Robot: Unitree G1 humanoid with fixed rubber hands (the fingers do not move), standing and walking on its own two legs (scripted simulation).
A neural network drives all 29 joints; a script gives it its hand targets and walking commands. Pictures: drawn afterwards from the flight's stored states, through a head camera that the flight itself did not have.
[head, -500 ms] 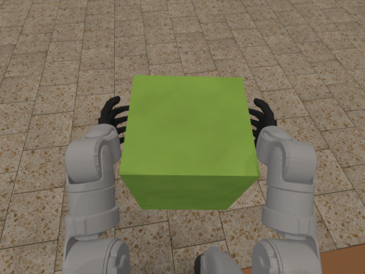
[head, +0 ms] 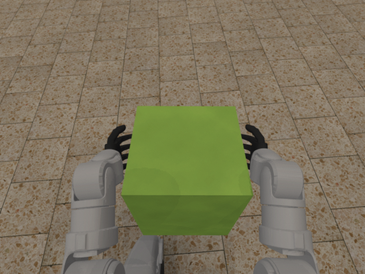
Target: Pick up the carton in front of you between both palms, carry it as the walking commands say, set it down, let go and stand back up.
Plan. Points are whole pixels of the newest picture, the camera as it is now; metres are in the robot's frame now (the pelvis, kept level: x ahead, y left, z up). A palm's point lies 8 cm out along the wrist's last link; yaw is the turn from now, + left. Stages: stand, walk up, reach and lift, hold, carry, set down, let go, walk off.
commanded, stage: carry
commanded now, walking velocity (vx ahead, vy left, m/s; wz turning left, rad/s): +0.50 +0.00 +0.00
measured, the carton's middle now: (185, 175) +0.34 +0.02 -0.02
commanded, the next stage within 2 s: none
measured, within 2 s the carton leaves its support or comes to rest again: neither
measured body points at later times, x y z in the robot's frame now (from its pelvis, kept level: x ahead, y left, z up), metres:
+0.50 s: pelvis +0.35 -0.04 +0.01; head +0.37 -0.04 +0.46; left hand +0.71 +0.07 +0.12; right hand +0.69 -0.23 +0.13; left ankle +0.26 +0.05 -0.73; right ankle +0.46 -0.18 -0.71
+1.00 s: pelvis +0.67 -0.07 -0.01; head +0.65 -0.06 +0.44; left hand +0.95 +0.08 +0.08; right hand +0.95 -0.22 +0.08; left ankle +0.76 +0.02 -0.73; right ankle +0.50 -0.17 -0.71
